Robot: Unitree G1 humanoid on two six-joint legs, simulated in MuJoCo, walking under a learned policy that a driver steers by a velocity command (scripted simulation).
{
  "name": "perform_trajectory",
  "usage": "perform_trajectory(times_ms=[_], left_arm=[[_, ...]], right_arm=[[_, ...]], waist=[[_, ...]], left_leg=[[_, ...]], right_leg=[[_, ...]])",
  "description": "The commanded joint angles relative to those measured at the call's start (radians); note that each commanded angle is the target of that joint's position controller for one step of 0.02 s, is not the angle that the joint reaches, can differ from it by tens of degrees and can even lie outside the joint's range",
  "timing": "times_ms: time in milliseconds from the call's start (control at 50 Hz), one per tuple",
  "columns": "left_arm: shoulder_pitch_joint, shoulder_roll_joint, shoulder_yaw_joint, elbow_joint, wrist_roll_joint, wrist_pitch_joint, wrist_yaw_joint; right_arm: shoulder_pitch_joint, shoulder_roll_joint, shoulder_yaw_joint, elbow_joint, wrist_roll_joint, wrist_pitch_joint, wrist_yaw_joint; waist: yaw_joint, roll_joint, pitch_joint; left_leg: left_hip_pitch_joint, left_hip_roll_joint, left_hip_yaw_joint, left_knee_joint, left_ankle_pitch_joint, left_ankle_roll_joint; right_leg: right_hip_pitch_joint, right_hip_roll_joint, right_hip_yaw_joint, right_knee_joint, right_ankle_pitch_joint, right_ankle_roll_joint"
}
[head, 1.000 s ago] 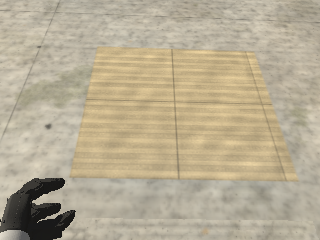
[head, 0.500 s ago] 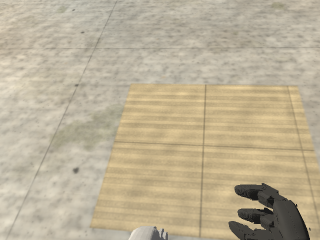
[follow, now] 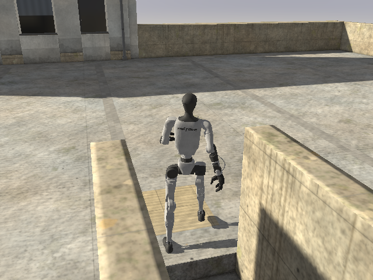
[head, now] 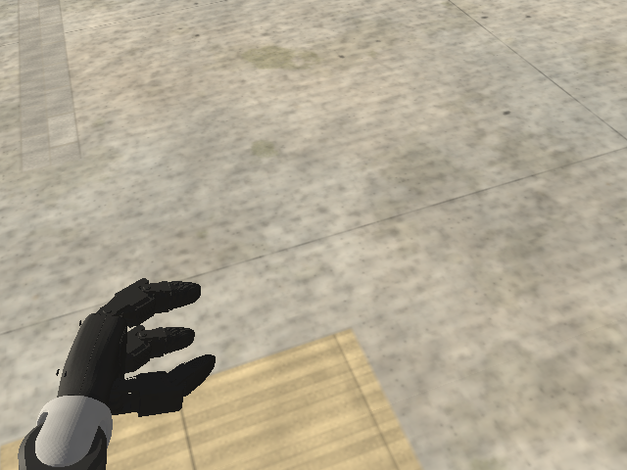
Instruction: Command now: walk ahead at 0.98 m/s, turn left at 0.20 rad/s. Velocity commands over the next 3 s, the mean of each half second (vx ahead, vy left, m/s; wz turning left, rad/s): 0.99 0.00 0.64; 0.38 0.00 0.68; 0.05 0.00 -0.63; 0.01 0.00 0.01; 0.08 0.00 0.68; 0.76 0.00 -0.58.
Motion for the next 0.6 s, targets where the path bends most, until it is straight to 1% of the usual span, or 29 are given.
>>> perform_trajectory(times_ms=[20,40,60,80,100,120,140,160,180,200,240,260,280,300,320,340,360,380,400,420,440,460,480,500,520,540,560,580,600], left_arm=[[0.447,0.103,0.047,0.130,0.045,0.010,0.010],[0.570,0.138,0.068,0.170,0.054,0.002,0.027],[0.613,0.190,0.081,0.207,0.080,-0.011,0.039],[0.619,0.237,0.075,0.215,0.100,-0.026,0.053],[0.584,0.274,0.059,0.190,0.103,-0.034,0.075],[0.543,0.223,0.058,0.222,0.071,-0.038,0.074],[0.447,0.166,0.042,0.224,0.057,-0.047,0.077],[0.410,0.141,0.036,0.242,0.054,-0.055,0.079],[0.431,0.099,0.024,0.271,0.048,-0.063,0.081],[0.456,0.080,0.016,0.303,0.046,-0.072,0.085],[0.505,0.038,0.004,0.354,0.024,-0.091,0.079],[0.503,0.033,0.002,0.361,0.019,-0.095,0.078],[0.520,0.026,-0.005,0.376,0.009,-0.096,0.080],[0.533,0.044,-0.004,0.388,0.010,-0.106,0.084],[0.564,0.053,-0.003,0.417,0.014,-0.104,0.090],[0.586,0.052,-0.006,0.430,0.023,-0.097,0.092],[0.601,0.057,-0.012,0.435,0.030,-0.088,0.099],[0.559,0.066,-0.018,0.415,0.029,-0.087,0.114],[0.611,0.130,-0.008,0.421,0.022,-0.093,0.123],[0.621,0.171,0.002,0.426,0.021,-0.088,0.137],[0.564,0.197,0.009,0.402,0.022,-0.077,0.147],[0.472,0.224,0.022,0.364,0.034,-0.058,0.153],[0.373,0.246,0.037,0.325,0.028,-0.038,0.147],[0.290,0.133,0.014,0.280,0.034,-0.039,0.114],[0.475,0.052,-0.011,0.192,0.046,-0.054,0.110],[0.510,0.088,-0.019,0.144,0.024,-0.070,0.103],[0.478,0.128,-0.019,0.160,0.031,-0.082,0.101],[0.425,0.134,-0.013,0.152,0.047,-0.074,0.099],[0.442,0.123,-0.017,0.159,0.063,-0.052,0.102]], right_arm=[[-0.281,-0.270,-0.051,-0.145,-0.024,-0.015,0.007],[-0.291,-0.246,-0.047,-0.159,-0.014,0.007,0.011],[-0.289,-0.156,-0.035,-0.175,-0.011,0.020,0.010],[-0.278,0.038,0.003,-0.233,-0.053,0.020,0.004],[-0.104,0.075,0.007,-0.282,0.002,0.013,-0.008],[-0.145,0.004,-0.002,-0.299,0.011,0.016,-0.014],[-0.175,-0.011,-0.001,-0.291,0.011,0.031,-0.005],[-0.197,-0.013,0.001,-0.283,0.003,0.047,0.010],[-0.215,-0.011,0.000,-0.267,-0.003,0.067,0.029],[-0.177,0.000,-0.002,-0.286,-0.006,0.089,0.041],[-0.259,0.011,0.000,-0.311,-0.014,0.122,0.053],[-0.315,0.020,0.005,-0.336,-0.013,0.130,0.055],[-0.382,0.035,0.012,-0.362,-0.005,0.132,0.061],[-0.429,0.028,0.016,-0.399,-0.011,0.131,0.064],[-0.471,0.011,0.014,-0.416,-0.022,0.137,0.068],[-0.495,0.004,0.019,-0.417,-0.017,0.142,0.074],[-0.507,0.030,0.035,-0.430,-0.014,0.139,0.077],[-0.471,0.006,0.035,-0.406,-0.002,0.144,0.083],[-0.489,0.006,0.037,-0.432,-0.010,0.139,0.089],[-0.455,-0.022,0.034,-0.426,-0.019,0.143,0.090],[-0.305,-0.061,0.020,-0.370,-0.026,0.148,0.086],[-0.095,-0.127,-0.009,-0.301,-0.028,0.152,0.078],[0.126,-0.179,-0.039,-0.223,-0.012,0.143,0.065],[0.040,-0.192,-0.050,-0.202,0.025,0.143,0.036],[-0.077,-0.255,-0.044,-0.261,0.007,0.133,0.026],[-0.095,-0.268,-0.062,-0.304,-0.010,0.136,0.011],[-0.138,-0.189,-0.047,-0.312,-0.015,0.136,0.000],[-0.197,-0.151,-0.035,-0.315,-0.010,0.130,-0.003],[-0.238,-0.144,-0.026,-0.326,-0.004,0.122,0.002]], waist=[[0.305,0.050,0.003],[0.369,0.069,-0.075],[0.345,0.083,-0.093],[0.260,-0.111,-0.062],[0.134,-0.281,-0.184],[0.128,-0.226,-0.146],[0.091,-0.175,-0.040],[0.073,-0.131,0.016],[0.082,-0.070,0.042],[0.041,-0.157,0.032],[0.041,-0.091,0.095],[0.045,-0.071,0.123],[0.059,-0.046,0.154],[0.050,-0.109,0.172],[0.040,-0.112,0.204],[0.045,-0.087,0.212],[0.035,-0.070,0.218],[0.005,-0.073,0.149],[-0.006,-0.126,0.167],[-0.048,-0.155,0.150],[-0.115,-0.183,0.125],[-0.222,-0.175,0.038],[-0.324,-0.067,-0.027],[-0.224,0.200,0.069],[0.001,0.164,-0.017],[-0.009,0.138,-0.182],[0.025,-0.030,-0.002],[0.075,-0.126,0.098],[0.125,-0.176,0.149]], left_leg=[[-0.334,0.073,-0.058,0.078,1.024,0.169],[-0.340,0.042,-0.080,0.339,1.013,0.149],[-0.508,-0.012,-0.168,0.669,0.539,0.145],[-0.747,-0.063,-0.260,1.086,-0.097,0.159],[-0.852,-0.098,-0.349,1.214,-0.052,0.154],[-0.866,-0.080,-0.305,1.184,0.113,0.129],[-0.878,-0.043,-0.292,1.151,0.188,0.110],[-0.875,-0.022,-0.286,1.130,0.216,0.096],[-0.865,-0.008,-0.300,1.094,0.234,0.103],[-0.874,-0.018,-0.289,1.104,0.241,0.087],[-0.940,-0.002,-0.280,1.082,0.229,0.087],[-0.949,-0.002,-0.254,1.019,0.241,0.084],[-0.953,-0.018,-0.215,0.966,0.289,0.089],[-0.950,-0.011,-0.206,0.884,0.332,0.101],[-0.971,-0.008,-0.190,0.838,0.353,0.114],[-0.967,-0.029,-0.133,0.782,0.362,0.130],[-0.893,-0.059,-0.061,0.676,0.375,0.157],[-0.687,-0.134,0.005,0.603,0.400,0.178],[-0.608,-0.155,0.045,0.540,0.401,0.187],[-0.520,-0.180,0.057,0.515,0.382,0.201],[-0.400,-0.203,0.034,0.499,0.354,0.210],[-0.170,-0.217,-0.011,0.481,0.314,0.241],[0.065,-0.160,-0.148,0.320,0.421,0.326],[0.108,-0.131,-0.269,0.289,0.527,0.331],[0.204,0.019,-0.596,0.347,0.958,0.431],[0.310,0.150,-0.897,0.131,0.653,0.556],[0.122,0.153,-0.940,0.004,0.553,0.519],[-0.060,0.118,-0.856,-0.011,0.593,0.476],[-0.219,0.097,-0.777,-0.005,0.788,0.448]], right_leg=[[0.763,0.117,-0.157,-0.243,-0.123,0.017],[0.931,0.091,-0.147,-0.394,-0.053,0.035],[1.062,-0.017,-0.006,-0.409,-0.083,0.043],[1.058,-0.170,0.157,-0.248,0.012,0.105],[1.065,-0.374,0.448,-0.408,0.188,0.130],[0.951,-0.359,0.523,-0.583,0.090,0.119],[0.850,-0.314,0.428,-0.623,-0.069,0.100],[0.787,-0.261,0.316,-0.640,-0.089,0.087],[0.768,-0.181,0.192,-0.658,-0.045,0.089],[0.775,-0.230,0.201,-0.656,0.055,0.083],[0.781,-0.213,0.081,-0.687,0.202,0.096],[0.761,-0.200,0.013,-0.723,0.237,0.105],[0.749,-0.167,-0.074,-0.760,0.335,0.125],[0.756,-0.175,-0.101,-0.770,0.428,0.125],[0.797,-0.184,-0.138,-0.784,0.472,0.131],[0.834,-0.154,-0.194,-0.797,0.509,0.145],[0.820,-0.126,-0.260,-0.796,0.635,0.165],[0.773,-0.091,-0.314,-0.758,0.939,0.179],[0.761,-0.136,-0.315,-0.670,1.166,0.181],[0.772,-0.178,-0.304,-0.581,1.295,0.184],[0.747,-0.181,-0.296,-0.438,1.287,0.179],[0.666,-0.189,-0.261,-0.190,1.269,0.166],[0.523,-0.111,-0.268,0.297,0.888,0.159],[0.213,0.118,-0.250,0.718,-0.326,0.142],[0.027,0.095,-0.083,0.861,-0.448,0.150],[-0.066,0.093,0.049,0.847,-0.428,0.142],[-0.103,0.055,0.059,0.742,-0.389,0.135],[-0.058,0.018,0.060,0.640,-0.375,0.141],[0.010,-0.001,0.047,0.580,-0.379,0.154]])
Next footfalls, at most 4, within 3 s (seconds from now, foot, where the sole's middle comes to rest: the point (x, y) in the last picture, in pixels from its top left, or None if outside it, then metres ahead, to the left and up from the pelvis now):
0.08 right None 0.21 -0.12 -0.76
0.50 left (299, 448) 0.62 0.06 -0.76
0.82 right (273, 319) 0.98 0.10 -0.76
1.12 left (223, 392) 0.78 0.23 -0.76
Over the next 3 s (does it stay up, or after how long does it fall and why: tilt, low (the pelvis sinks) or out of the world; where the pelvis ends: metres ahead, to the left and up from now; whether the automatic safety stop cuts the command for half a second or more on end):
stays up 1.14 0.21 0.01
